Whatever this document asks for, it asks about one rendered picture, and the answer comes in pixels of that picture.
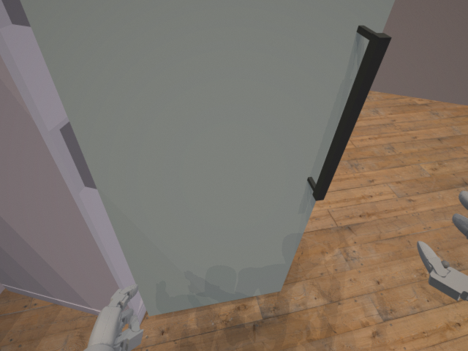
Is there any robot right hand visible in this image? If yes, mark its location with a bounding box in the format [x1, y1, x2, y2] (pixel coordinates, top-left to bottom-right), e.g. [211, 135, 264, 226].
[417, 191, 468, 301]

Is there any robot left hand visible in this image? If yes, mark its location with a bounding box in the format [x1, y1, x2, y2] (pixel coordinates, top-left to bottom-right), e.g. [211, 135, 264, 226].
[87, 284, 143, 351]

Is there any handle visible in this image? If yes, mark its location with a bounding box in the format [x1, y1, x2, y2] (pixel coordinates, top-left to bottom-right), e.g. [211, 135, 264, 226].
[307, 26, 392, 201]

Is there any fridge door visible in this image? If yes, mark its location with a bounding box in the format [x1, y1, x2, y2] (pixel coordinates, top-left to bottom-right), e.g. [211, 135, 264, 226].
[20, 0, 395, 316]

